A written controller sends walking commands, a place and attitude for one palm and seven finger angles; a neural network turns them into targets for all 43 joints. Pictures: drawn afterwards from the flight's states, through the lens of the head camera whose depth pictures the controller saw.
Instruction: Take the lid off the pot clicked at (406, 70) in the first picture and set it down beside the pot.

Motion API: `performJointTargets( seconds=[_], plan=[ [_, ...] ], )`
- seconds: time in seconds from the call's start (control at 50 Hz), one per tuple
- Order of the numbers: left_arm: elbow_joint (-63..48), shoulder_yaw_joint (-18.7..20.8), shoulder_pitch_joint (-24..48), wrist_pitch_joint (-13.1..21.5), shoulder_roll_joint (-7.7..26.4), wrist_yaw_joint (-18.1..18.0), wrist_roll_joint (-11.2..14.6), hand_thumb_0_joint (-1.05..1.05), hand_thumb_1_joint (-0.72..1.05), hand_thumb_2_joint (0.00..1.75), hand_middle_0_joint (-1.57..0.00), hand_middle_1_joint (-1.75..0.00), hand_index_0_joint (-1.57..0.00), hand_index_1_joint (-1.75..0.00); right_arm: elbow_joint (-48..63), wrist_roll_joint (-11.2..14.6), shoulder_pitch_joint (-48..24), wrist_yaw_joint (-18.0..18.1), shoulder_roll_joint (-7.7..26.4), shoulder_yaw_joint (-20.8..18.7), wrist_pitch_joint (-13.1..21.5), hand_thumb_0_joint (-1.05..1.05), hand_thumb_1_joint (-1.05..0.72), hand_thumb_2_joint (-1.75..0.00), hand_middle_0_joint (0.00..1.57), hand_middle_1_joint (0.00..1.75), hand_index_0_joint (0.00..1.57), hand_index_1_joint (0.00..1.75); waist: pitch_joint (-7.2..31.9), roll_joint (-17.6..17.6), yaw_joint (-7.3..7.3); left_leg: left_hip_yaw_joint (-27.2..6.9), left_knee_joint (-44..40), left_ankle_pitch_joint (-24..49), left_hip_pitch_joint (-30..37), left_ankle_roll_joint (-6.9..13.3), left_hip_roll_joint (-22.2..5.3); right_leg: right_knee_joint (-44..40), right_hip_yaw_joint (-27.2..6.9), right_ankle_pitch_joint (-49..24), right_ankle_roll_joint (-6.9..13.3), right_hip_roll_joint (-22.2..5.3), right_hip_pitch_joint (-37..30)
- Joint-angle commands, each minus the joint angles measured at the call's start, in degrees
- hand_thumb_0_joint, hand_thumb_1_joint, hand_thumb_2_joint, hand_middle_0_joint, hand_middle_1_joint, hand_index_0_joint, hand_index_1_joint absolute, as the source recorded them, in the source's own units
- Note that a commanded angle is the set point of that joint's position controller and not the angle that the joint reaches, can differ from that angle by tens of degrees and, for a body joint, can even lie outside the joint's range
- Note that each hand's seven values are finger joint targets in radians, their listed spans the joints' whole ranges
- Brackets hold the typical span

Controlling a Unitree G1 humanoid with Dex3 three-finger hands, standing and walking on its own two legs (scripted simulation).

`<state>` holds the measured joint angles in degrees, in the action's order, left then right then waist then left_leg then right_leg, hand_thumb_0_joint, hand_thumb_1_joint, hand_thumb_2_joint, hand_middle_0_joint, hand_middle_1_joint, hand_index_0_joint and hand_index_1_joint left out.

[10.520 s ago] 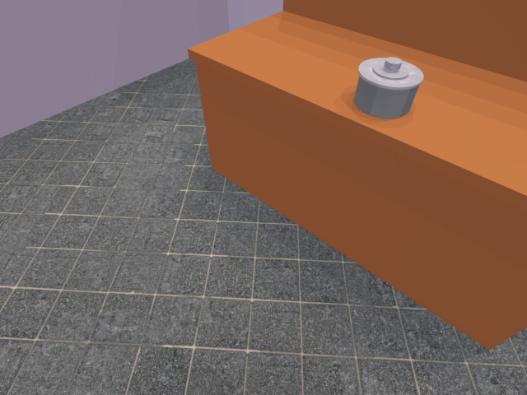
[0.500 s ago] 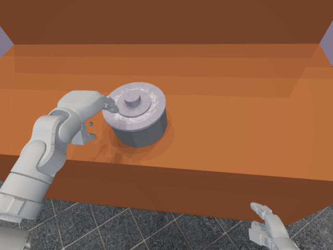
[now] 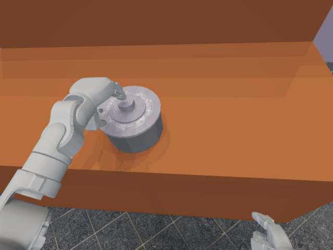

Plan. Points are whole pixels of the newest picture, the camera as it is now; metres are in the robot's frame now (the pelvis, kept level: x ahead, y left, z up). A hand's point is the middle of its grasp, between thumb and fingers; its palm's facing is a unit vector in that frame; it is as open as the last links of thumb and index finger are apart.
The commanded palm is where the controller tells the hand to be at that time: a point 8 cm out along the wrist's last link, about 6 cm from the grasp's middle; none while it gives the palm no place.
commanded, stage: move the open hand above the knob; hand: left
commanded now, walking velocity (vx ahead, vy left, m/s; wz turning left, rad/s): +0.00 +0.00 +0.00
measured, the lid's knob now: (126, 103) +0.48 +0.14 +0.05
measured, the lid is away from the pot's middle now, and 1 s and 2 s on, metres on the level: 0.00 0.00 0.00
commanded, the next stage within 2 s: lower the open fingers around the knob in 1.18 s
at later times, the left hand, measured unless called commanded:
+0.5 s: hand (116, 88) +0.46 +0.14 +0.13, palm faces -0.27 -0.07 -0.96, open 10.1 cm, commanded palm +0.44 +0.15 +0.19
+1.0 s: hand (110, 96) +0.45 +0.16 +0.11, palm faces -0.33 -0.07 -0.94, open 10.1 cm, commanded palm +0.44 +0.15 +0.19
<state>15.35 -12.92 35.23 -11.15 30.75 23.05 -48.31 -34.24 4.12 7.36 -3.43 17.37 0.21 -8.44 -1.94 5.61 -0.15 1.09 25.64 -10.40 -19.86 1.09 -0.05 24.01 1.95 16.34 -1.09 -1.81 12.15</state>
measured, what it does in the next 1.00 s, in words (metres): stands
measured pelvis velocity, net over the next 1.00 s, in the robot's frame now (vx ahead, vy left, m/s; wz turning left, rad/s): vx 0.00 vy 0.00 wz -0.01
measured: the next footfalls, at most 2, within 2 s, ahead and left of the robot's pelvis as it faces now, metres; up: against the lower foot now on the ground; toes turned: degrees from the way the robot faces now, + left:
none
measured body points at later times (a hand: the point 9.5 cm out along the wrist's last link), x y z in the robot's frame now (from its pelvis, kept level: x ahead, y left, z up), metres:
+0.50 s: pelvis +0.00 +0.00 +0.00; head +0.05 -0.03 +0.44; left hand +0.47 +0.15 +0.19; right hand +0.12 -0.26 -0.13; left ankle +0.03 +0.11 -0.74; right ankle -0.05 -0.13 -0.74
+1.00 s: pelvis +0.00 +0.00 +0.00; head +0.05 -0.03 +0.45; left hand +0.46 +0.16 +0.17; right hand +0.13 -0.26 -0.13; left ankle +0.03 +0.11 -0.74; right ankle -0.05 -0.13 -0.74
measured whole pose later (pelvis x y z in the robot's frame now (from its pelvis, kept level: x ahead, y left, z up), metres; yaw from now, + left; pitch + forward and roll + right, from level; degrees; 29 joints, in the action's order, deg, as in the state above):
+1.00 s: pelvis +0.00 +0.00 +0.00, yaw -1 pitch +6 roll +0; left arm 35.3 -14.2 48.1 -11.5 27.2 21.3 -49.2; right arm -36.9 4.7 9.5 -1.8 16.8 0.3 -8.4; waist 0.4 4.1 -2.3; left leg 1.6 26.7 -11.2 -21.4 1.2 -0.5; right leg 24.6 1.3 16.6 -1.2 -1.4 13.8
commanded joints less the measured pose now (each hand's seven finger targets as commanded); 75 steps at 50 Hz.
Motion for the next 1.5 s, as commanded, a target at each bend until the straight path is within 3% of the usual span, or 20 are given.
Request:
performJointTargets(
  seconds=[0.0, 0.06, 0.12, 0.16, 0.24, 0.34, 0.44, 0.48, 0.58, 0.66, 0.72, 0.8, 0.9, 1.0, 1.1, 1.16, 1.22, 1.32, 1.42, 1.48],
  plan=[
    [-3.00, 10.97, 29.51, 0.40, 15.72, -2.99, -1.11, 0.00, -0.27, 1.36, -0.82, -0.08, -0.82, -0.08, 5.45, 0.22, -2.65, 1.29, 6.76, -2.18, 2.32, 0.00, -0.90, -0.90, 0.20, 0.30, 0.20, 0.30, 22.54, -8.35, -1.71, -0.78, 1.14, 18.55, 18.24, 2.78, 2.10, -1.26, 1.38, -24.64, 2.08, 4.36, 0.40],
    [1.90, 12.41, 29.57, 0.86, 16.54, -3.87, -0.85, 0.00, -0.27, 1.36, -0.82, -0.08, -0.82, -0.08, 4.76, 0.36, -2.02, 1.53, 7.09, -1.89, 2.30, 0.00, -0.90, -0.90, 0.20, 0.30, 0.20, 0.30, 22.43, -8.10, -0.40, 0.21, 0.28, 16.48, 15.86, 2.70, 2.30, -1.11, 1.07, -24.72, 2.23, 3.49, -0.94],
    [-8.03, 4.68, 31.44, 0.79, 7.30, -4.46, -0.49, 0.00, -0.27, 1.36, -0.82, -0.08, -0.82, -0.08, 6.94, 0.00, -4.29, 0.38, 5.27, -2.30, 2.86, 0.00, -0.90, -0.90, 0.20, 0.30, 0.20, 0.30, 29.45, 0.80, -0.55, -1.04, 1.99, 25.28, 22.35, 2.45, 1.95, 0.77, 1.08, -26.26, 2.72, 3.46, -0.34],
    [-4.58, 2.92, 31.77, -0.04, 4.91, -4.09, -1.36, 0.00, -0.27, 1.36, -0.82, -0.08, -0.82, -0.08, 6.10, 0.06, -3.02, -0.03, 5.64, -2.88, 2.70, 0.00, -0.90, -0.90, 0.20, 0.30, 0.20, 0.30, 27.88, -3.49, -1.89, -1.29, 2.77, 24.86, 22.35, 2.57, 1.77, 0.09, 1.59, -25.76, 2.63, 4.22, 2.08],
    [10.51, 6.34, 33.88, -1.54, 9.91, -4.19, -1.84, 0.00, -0.27, 1.36, -0.82, -0.08, -0.82, -0.08, 3.75, 0.89, -1.19, 0.93, 6.90, -1.99, 1.47, 0.00, -0.90, -0.90, 0.20, 0.30, 0.20, 0.30, 20.13, -9.96, -2.30, 0.37, 0.61, 11.56, 13.41, 2.32, 2.52, -0.94, 1.73, -20.14, 1.97, 4.09, 2.81],
    [-1.63, 5.66, 50.93, 0.49, 11.03, -5.09, -2.72, 0.00, -0.27, 1.36, -0.82, -0.08, -0.82, -0.08, 4.62, -0.36, -0.52, 1.79, 5.88, -2.75, 3.44, 0.00, -0.90, -0.90, 0.20, 0.30, 0.20, 0.30, 33.03, -0.86, -3.18, -1.24, 2.26, 17.06, 22.28, 2.93, 2.26, -0.14, -0.16, -23.60, 2.95, 3.76, 1.42],
    [20.29, 6.49, 32.24, 0.33, 7.81, -4.70, -1.63, 0.00, -0.27, 1.36, -0.82, -0.08, -0.82, -0.08, 2.66, 0.60, 1.69, 1.58, 6.63, -2.27, 2.64, 0.00, -0.90, -0.90, 0.20, 0.30, 0.20, 0.30, 21.20, -10.12, -2.08, 0.37, 1.14, 14.47, 13.66, 2.33, 2.08, 0.00, 1.84, -22.70, 2.15, 4.04, 3.01],
    [22.42, 6.05, 29.55, 0.30, 7.23, -4.78, -1.26, 0.00, -0.27, 1.36, -0.82, -0.08, -0.82, -0.08, 3.04, 0.82, 1.19, 1.33, 6.95, -2.19, 2.24, 0.00, -0.90, -0.90, 0.20, 0.30, 0.20, 0.30, 19.39, -9.70, -1.35, 1.51, 0.50, 13.11, 11.27, 2.07, 1.90, 0.25, 1.73, -23.01, 1.99, 3.38, 1.62],
    [-3.52, 5.86, 47.71, 1.07, 10.49, -5.31, -2.88, 0.00, -0.27, 1.36, -0.82, -0.08, -0.82, -0.08, 6.42, -0.41, -0.23, 1.39, 5.83, -3.39, 2.94, 0.00, -0.90, -0.90, 0.20, 0.30, 0.20, 0.30, 31.96, -1.53, -2.79, -0.82, 3.20, 22.03, 22.06, 3.48, 1.60, 0.32, -0.50, -28.43, 2.65, 3.55, -0.19],
    [13.95, 10.60, 38.97, 0.42, 13.86, -5.28, -2.16, 0.00, -0.27, 1.36, -0.82, -0.08, -0.82, -0.08, 3.21, 0.20, 2.79, 2.44, 7.07, -3.15, 2.86, 0.00, -0.90, -0.90, 0.20, 0.30, 0.20, 0.30, 23.18, -11.50, -2.74, 0.27, 1.12, 14.97, 15.37, 3.44, 1.73, -1.45, 0.77, -24.75, 2.07, 4.08, 0.85],
    [17.40, 6.99, 36.66, 0.00, 9.93, -5.51, -1.81, 0.00, -0.27, 1.36, -0.82, -0.08, -0.82, -0.08, 3.18, 0.51, 1.51, 2.45, 6.75, -2.41, 2.55, 0.00, -0.90, -0.90, 0.20, 0.30, 0.20, 0.30, 21.48, -8.29, -2.03, 1.22, 0.22, 12.61, 13.34, 2.96, 1.98, -0.83, 0.87, -22.28, 2.00, 3.51, 1.49],
    [-0.81, 4.37, 42.91, 0.97, 8.34, -5.40, -3.34, 0.00, -0.27, 1.36, -0.82, -0.08, -0.82, -0.08, 6.00, -0.16, -0.19, 1.39, 5.89, -3.23, 3.20, 0.00, -0.90, -0.90, 0.20, 0.30, 0.20, 0.30, 32.32, 1.43, -2.32, -0.88, 2.83, 22.77, 23.18, 2.99, 1.70, 0.17, 0.04, -26.40, 2.91, 3.61, 1.19],
    [13.46, 7.65, 37.19, -0.50, 11.52, -4.11, -1.49, 0.00, -0.27, 1.36, -0.82, -0.08, -0.82, -0.08, 3.90, 0.80, 1.01, 2.13, 7.11, -2.54, 2.01, 0.00, -0.90, -0.90, 0.20, 0.30, 0.20, 0.30, 21.77, -11.23, -2.96, 0.65, 1.32, 14.23, 14.14, 3.22, 2.10, -1.21, 0.81, -25.25, 1.77, 3.86, 1.13],
    [-0.93, 2.72, 48.32, 0.88, 7.34, -4.74, -2.73, 0.00, -0.27, 1.36, -0.82, -0.08, -0.82, -0.08, 5.20, -0.05, -0.01, 1.90, 5.66, -2.92, 3.33, 0.00, -0.90, -0.90, 0.20, 0.30, 0.20, 0.30, 31.04, 1.77, -3.50, -1.52, 2.87, 21.57, 23.96, 3.04, 1.87, -0.15, 0.37, -24.43, 2.99, 4.03, 3.76],
    [17.40, 3.36, 36.57, -0.58, 5.15, -5.02, -1.67, 0.00, -0.27, 1.36, -0.82, -0.08, -0.82, -0.08, 2.76, 0.78, 1.13, 1.70, 6.39, -2.34, 1.77, 0.00, -0.90, -0.90, 0.20, 0.30, 0.20, 0.30, 20.82, -8.24, -3.10, 0.03, 1.00, 13.93, 14.83, 2.37, 1.71, -0.61, 1.91, -20.57, 2.34, 4.21, 4.57],
    [11.97, 4.78, 42.97, -0.76, 7.56, -5.71, -2.25, 0.00, -0.27, 1.36, -0.82, -0.08, -0.82, -0.08, 3.41, 0.33, 0.02, 1.89, 6.39, -2.49, 1.61, 0.00, -0.90, -0.90, 0.20, 0.30, 0.20, 0.30, 25.24, -6.36, -2.54, 0.28, 1.16, 14.19, 15.89, 2.59, 1.85, -0.31, 1.22, -21.90, 2.51, 3.51, 1.98],
    [-0.83, 3.90, 51.54, 0.32, 7.98, -6.43, -3.98, 0.00, -0.27, 1.36, -0.82, -0.08, -0.82, -0.08, 5.09, -0.40, -0.27, 1.64, 5.54, -2.91, 3.14, 0.00, -0.90, -0.90, 0.20, 0.30, 0.20, 0.30, 34.83, 1.20, -2.98, -2.01, 2.98, 23.94, 25.03, 2.68, 1.53, 0.49, 0.48, -25.73, 3.18, 4.04, 2.46],
    [24.92, 3.78, 36.09, -2.72, 4.80, -5.52, -1.86, 0.00, -0.27, 1.36, -0.82, -0.08, -0.82, -0.08, 1.77, 0.87, 1.96, 1.90, 6.63, -2.03, 1.85, 0.00, -0.90, -0.90, 0.20, 0.30, 0.20, 0.30, 18.36, -12.23, -3.12, 0.45, 0.42, 11.18, 11.88, 2.35, 1.79, -0.89, 2.03, -20.04, 1.92, 4.28, 4.81],
    [3.36, 2.56, 45.96, -0.28, 5.48, -5.26, -3.69, 0.00, -0.27, 1.36, -0.82, -0.08, -0.82, -0.08, 5.38, -0.37, -0.12, 1.90, 5.59, -2.86, 2.80, 0.00, -0.90, -0.90, 0.20, 0.30, 0.20, 0.30, 33.38, -1.65, -2.90, -0.81, 3.17, 22.09, 22.71, 3.11, 1.92, 0.39, 0.20, -27.43, 2.64, 3.64, 1.38],
    [11.69, 6.72, 41.79, 0.25, 9.56, -5.39, -3.17, 0.00, -0.27, 1.36, -0.82, -0.08, -0.82, -0.08, 3.64, -0.12, 2.10, 2.44, 6.36, -2.93, 2.38, 0.00, -0.90, -0.90, 0.20, 0.30, 0.20, 0.30, 26.15, -9.89, -3.38, -0.03, 2.39, 17.43, 17.44, 3.41, 1.70, -0.84, 0.53, -26.51, 2.03, 4.28, 1.39]
  ],
)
